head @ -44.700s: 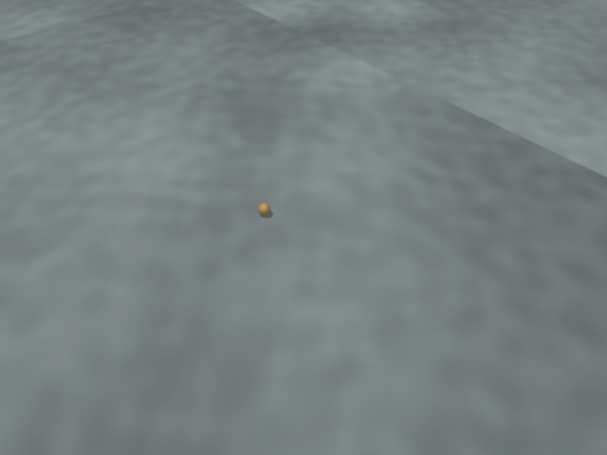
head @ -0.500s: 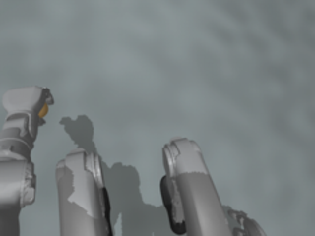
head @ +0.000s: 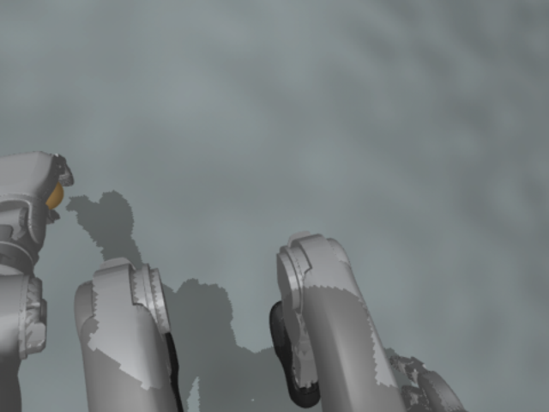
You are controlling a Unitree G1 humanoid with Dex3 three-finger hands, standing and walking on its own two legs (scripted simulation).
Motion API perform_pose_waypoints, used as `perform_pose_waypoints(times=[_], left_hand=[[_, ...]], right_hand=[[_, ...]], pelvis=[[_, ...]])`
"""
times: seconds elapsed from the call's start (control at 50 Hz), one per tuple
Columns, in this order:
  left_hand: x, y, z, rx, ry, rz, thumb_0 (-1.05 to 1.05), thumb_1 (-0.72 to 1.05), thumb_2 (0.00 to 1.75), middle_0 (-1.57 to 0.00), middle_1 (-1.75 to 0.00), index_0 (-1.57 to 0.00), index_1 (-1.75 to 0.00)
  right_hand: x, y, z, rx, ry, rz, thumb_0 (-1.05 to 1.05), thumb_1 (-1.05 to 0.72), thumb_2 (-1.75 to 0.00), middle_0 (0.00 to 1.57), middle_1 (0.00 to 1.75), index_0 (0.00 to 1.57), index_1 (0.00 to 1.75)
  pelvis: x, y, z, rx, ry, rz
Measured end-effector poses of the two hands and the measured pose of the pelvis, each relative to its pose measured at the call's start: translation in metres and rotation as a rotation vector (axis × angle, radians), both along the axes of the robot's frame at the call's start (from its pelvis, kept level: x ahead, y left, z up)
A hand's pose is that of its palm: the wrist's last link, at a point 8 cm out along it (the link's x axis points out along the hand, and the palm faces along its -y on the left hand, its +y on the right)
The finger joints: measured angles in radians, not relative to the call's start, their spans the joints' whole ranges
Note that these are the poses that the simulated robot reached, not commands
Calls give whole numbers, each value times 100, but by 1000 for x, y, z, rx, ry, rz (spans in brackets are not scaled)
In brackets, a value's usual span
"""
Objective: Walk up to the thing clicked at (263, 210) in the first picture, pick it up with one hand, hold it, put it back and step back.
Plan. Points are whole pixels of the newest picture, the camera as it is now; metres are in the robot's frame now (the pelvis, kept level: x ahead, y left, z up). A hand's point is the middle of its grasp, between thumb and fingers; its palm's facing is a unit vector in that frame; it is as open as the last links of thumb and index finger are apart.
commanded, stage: lower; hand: left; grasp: from above
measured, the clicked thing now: (42, 193) +0.44 +0.30 -0.20
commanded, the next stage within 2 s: rest in 0.10 s
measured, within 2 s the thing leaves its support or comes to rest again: rests again in 1.14 s
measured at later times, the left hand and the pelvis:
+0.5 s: hand (58, 204) +0.43 +0.29 -0.24, palm faces -0.46 -0.11 -0.88, open 7.2 cm; pelvis +0.01 +0.00 -0.02, yaw -3 degrees
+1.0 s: hand (62, 207) +0.43 +0.30 -0.27, palm faces -0.45 -0.13 -0.88, open 7.2 cm; pelvis +0.00 +0.01 -0.03, yaw -5 degrees
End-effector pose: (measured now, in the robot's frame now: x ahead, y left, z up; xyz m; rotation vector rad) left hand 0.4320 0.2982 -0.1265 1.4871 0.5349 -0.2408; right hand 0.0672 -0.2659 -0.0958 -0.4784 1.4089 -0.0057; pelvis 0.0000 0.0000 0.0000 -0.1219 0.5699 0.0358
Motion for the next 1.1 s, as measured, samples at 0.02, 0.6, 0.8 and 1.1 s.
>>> perform_pose_waypoints(times=[0.02,0.6,0.8,1.1], left_hand=[[0,0,-3,-1,3,-1,-1,29,38,-84,-54,-91,-52],[9,-4,-63,-28,-19,20,-1,29,39,-83,-55,-90,-53],[7,-4,-73,-31,-24,28,-1,30,38,-84,-55,-91,-52],[8,-1,-86,-34,-17,24,-1,31,32,-86,-52,-93,-48]], right_hand=[[0,0,-1,0,2,5,0,-92,-90,20,30,20,30],[-7,8,-14,33,51,89,0,-91,-89,20,30,20,30],[-4,8,-11,34,49,124,0,-91,-89,20,30,20,30],[-9,11,-3,42,55,170,0,-91,-89,20,30,20,30]], pelvis=[[0,0,-2,0,-3,-1],[6,2,-27,-33,-46,-37],[7,4,-30,-47,-60,-45],[5,7,-33,-66,-81,-51]])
